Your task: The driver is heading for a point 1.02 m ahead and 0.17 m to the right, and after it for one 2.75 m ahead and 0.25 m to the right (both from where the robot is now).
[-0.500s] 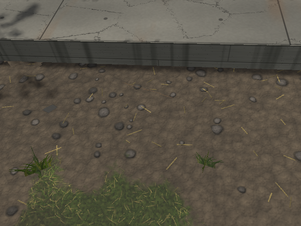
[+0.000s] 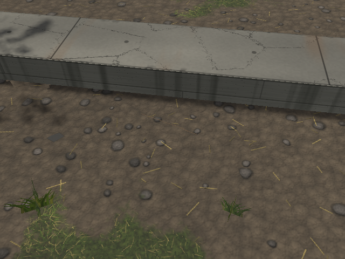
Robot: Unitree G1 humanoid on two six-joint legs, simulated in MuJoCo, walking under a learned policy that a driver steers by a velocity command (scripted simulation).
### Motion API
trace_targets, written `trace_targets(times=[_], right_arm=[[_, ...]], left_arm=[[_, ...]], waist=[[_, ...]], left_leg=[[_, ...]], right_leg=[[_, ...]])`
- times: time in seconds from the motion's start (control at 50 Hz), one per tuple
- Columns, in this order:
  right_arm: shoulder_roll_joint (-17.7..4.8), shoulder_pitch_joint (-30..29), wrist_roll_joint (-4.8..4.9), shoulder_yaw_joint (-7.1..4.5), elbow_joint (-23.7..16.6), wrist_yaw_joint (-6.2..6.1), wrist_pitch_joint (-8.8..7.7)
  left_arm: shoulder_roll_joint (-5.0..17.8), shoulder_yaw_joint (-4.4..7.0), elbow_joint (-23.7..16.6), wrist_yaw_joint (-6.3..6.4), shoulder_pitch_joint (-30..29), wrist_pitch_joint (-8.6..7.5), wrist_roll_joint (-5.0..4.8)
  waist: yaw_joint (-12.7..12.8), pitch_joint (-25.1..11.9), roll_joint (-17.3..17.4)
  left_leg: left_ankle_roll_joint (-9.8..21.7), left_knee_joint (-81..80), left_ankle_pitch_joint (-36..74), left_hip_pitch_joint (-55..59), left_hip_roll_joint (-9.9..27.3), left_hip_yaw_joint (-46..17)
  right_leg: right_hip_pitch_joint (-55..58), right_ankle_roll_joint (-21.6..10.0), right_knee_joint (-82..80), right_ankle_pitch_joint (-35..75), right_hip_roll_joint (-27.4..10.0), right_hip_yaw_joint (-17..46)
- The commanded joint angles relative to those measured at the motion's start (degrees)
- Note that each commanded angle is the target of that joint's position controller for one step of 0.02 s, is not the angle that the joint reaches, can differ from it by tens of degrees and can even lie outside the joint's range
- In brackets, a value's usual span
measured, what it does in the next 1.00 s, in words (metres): walks ahead: right foot, then left foot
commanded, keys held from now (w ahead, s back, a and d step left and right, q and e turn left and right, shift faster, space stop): w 0.18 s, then no key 0.46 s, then w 0.36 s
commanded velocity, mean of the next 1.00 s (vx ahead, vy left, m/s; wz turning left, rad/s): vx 0.24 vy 0.00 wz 0.01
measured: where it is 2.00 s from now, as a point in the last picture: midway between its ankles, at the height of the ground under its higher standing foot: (188, 222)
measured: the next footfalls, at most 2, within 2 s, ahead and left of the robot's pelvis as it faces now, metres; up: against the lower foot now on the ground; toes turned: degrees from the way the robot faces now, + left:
right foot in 0.12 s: +0.08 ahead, -0.11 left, +0.00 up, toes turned -3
left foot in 0.54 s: +0.31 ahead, +0.02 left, +0.00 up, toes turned +2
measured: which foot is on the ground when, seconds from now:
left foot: down 0.00-0.12, up 0.14-0.52, down 0.54-0.98, up 1.00-1.00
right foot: up 0.00-0.10, down 0.12-0.56, up 0.58-0.96, down 0.98-1.00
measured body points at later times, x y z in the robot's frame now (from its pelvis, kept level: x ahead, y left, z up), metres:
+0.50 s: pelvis +0.15 -0.05 -0.01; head +0.19 -0.05 +0.44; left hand +0.09 +0.17 -0.16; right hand +0.28 -0.27 -0.15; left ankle +0.26 +0.03 -0.72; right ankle +0.04 -0.11 -0.74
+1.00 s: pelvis +0.25 -0.06 +0.00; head +0.24 -0.08 +0.45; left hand +0.27 +0.18 -0.15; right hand +0.25 -0.32 -0.16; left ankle +0.26 +0.02 -0.74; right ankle +0.23 -0.15 -0.74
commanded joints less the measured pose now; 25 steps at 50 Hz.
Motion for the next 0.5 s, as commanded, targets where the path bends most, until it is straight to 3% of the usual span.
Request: trace_targets(times=[0.02,0.06,0.08,0.1,0.12,0.14,0.16,0.18,0.2,0.26,0.3,0.4,0.46,0.5], right_arm=[[-9.36,0.45,-0.04,-2.37,-1.42,0.16,-1.73],[-9.53,-2.02,0.38,-2.63,-1.83,0.43,-2.41],[-9.59,-3.80,0.79,-2.73,-2.15,0.57,-2.47],[-8.69,-4.30,0.58,-2.56,-2.42,0.68,-2.58],[-5.47,-5.35,-0.01,-1.56,-3.45,0.91,-3.00],[-1.36,-6.49,0.18,-0.36,-5.88,1.29,-3.43],[-6.20,-6.29,-0.99,-1.49,-5.64,1.46,-3.39],[-6.52,-5.45,-0.80,-1.62,-4.96,2.12,-3.59],[-5.61,-3.17,-0.41,-1.32,-3.47,2.62,-3.89],[-4.06,-0.18,-1.27,-0.96,-1.10,2.59,-3.36],[-2.88,-0.85,-0.80,-0.65,-1.14,2.17,-2.65],[-0.75,-9.83,0.07,0.79,-3.72,1.37,-1.92],[-1.18,-7.87,0.24,1.10,-2.62,0.54,-2.09],[-2.30,-3.22,0.17,0.70,-0.82,-0.10,-2.63]], left_arm=[[4.69,1.14,-4.74,-0.71,-4.73,-2.49,-0.41],[3.73,1.23,-3.62,-0.86,-1.46,-3.17,-0.73],[2.71,1.23,-1.84,-0.73,3.19,-3.36,-0.79],[3.25,1.69,0.55,-0.39,8.68,-3.48,-0.71],[6.18,2.45,1.99,0.25,14.49,-3.96,-0.09],[12.01,3.59,2.53,0.32,19.88,-4.34,-0.23],[10.42,3.12,2.75,0.24,16.43,-3.80,-0.27],[8.10,2.43,0.52,0.06,10.07,-3.97,-0.48],[6.24,1.83,-0.67,0.01,6.39,-4.52,-0.72],[3.74,0.53,0.34,0.48,7.36,-6.02,-0.98],[2.88,-0.12,2.08,0.64,10.59,-6.12,-1.11],[1.76,-1.49,3.48,1.79,11.13,-4.78,-0.92],[1.73,-1.66,4.47,2.17,11.29,-4.41,-0.81],[1.98,-1.59,4.56,2.25,9.43,-4.31,-1.11]], waist=[[-0.87,8.38,6.37],[1.54,6.47,6.10],[4.08,5.78,5.08],[6.05,4.71,2.21],[8.28,3.60,-6.21],[9.29,2.05,-18.63],[5.95,6.38,-10.89],[2.40,9.25,-5.05],[0.39,9.32,-2.72],[-1.16,5.17,-2.99],[-1.20,2.97,-4.12],[0.72,4.52,-6.53],[0.61,2.92,-7.50],[-1.40,1.92,-6.74]], left_leg=[[10.54,-15.33,-18.12,-1.37,18.05,-20.28],[8.69,-12.88,-13.00,-5.98,15.00,-14.39],[7.55,-9.65,-13.09,-11.67,12.98,-11.17],[6.37,-4.00,-14.10,-18.12,10.26,-8.81],[4.18,9.08,-13.36,-25.86,5.72,-3.26],[1.86,26.55,-15.52,-35.68,-1.58,4.42],[2.81,35.56,-14.69,-36.82,0.65,-0.72],[3.25,38.49,-8.43,-36.91,3.67,-2.33],[2.63,38.17,-3.62,-34.56,5.23,-1.93],[-0.42,37.73,1.50,-29.35,5.57,2.21],[-1.86,37.05,2.11,-28.52,4.28,4.13],[-2.62,21.22,7.53,-24.01,1.96,7.80],[-0.95,15.71,8.55,-18.23,0.95,7.79],[0.97,11.72,8.27,-13.13,0.31,7.05]], right_leg=[[-12.28,-1.41,2.38,-1.02,-2.30,1.87],[-2.16,-1.81,-5.22,4.04,-0.85,-0.30],[7.22,-1.93,-11.37,9.06,0.78,-2.58],[16.79,-1.67,-14.28,8.91,2.67,-2.81],[24.19,-2.52,-21.28,-0.39,-5.13,8.80],[26.75,-6.98,-33.24,-20.19,-19.58,34.86],[19.26,-9.75,-34.52,-23.58,-22.14,39.47],[15.21,-9.21,-33.63,-20.32,-19.80,34.30],[13.37,-7.83,-33.32,-9.49,-16.75,27.90],[15.45,-5.79,-28.16,36.57,-11.86,12.49],[16.76,-5.46,-23.94,57.95,-10.48,6.91],[13.48,-4.24,-21.80,64.21,-7.52,2.01],[14.15,-4.56,-18.01,66.26,-8.92,2.96],[14.42,-4.68,-13.29,67.42,-9.89,4.40]])
Keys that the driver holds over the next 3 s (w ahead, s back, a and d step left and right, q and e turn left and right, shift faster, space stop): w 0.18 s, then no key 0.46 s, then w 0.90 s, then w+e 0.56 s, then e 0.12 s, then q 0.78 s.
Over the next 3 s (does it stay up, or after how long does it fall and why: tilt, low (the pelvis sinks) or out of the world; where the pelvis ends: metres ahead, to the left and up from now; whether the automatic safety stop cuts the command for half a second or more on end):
stays up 1.00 -0.11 0.00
